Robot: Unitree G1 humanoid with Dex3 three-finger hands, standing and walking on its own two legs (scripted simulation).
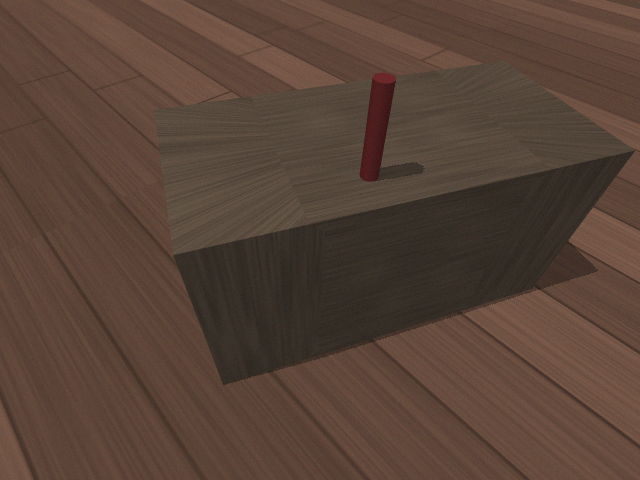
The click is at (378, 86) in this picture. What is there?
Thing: slim round
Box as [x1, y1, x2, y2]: [360, 73, 395, 181]
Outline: 388,73 377,73 373,75 360,169 360,177 367,181 375,180 378,176 395,81 395,77
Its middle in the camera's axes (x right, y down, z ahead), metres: +0.13 -0.25 +0.87
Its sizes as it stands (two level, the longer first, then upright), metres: 0.046 0.046 0.246
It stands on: a support 0.65 m high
